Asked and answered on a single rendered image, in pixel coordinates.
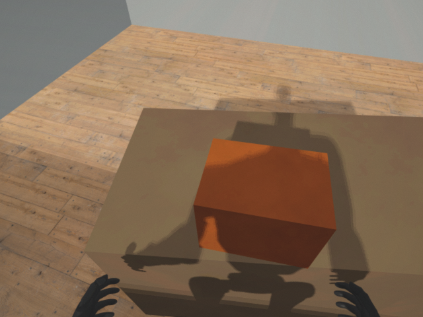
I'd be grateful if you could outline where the left robot hand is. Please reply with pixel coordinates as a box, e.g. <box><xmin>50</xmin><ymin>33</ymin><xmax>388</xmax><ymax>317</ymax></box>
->
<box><xmin>72</xmin><ymin>274</ymin><xmax>120</xmax><ymax>317</ymax></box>

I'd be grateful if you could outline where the pedestal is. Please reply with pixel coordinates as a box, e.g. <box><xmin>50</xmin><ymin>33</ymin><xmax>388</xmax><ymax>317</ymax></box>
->
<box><xmin>84</xmin><ymin>108</ymin><xmax>423</xmax><ymax>317</ymax></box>

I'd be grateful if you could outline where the carton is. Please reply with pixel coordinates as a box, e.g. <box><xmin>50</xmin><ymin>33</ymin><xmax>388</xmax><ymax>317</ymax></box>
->
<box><xmin>194</xmin><ymin>138</ymin><xmax>336</xmax><ymax>269</ymax></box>

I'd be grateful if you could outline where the right robot hand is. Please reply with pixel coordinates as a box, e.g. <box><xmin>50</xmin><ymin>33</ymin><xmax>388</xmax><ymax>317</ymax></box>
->
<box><xmin>334</xmin><ymin>282</ymin><xmax>380</xmax><ymax>317</ymax></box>

